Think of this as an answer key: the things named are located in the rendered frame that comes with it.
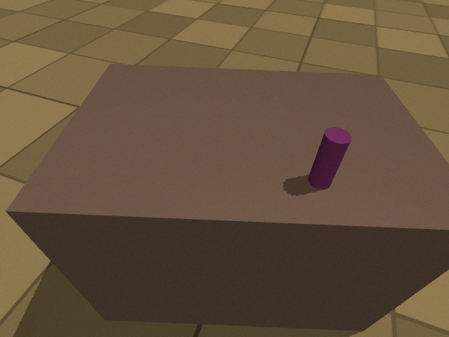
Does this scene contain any can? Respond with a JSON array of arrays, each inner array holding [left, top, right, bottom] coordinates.
[[308, 127, 351, 190]]

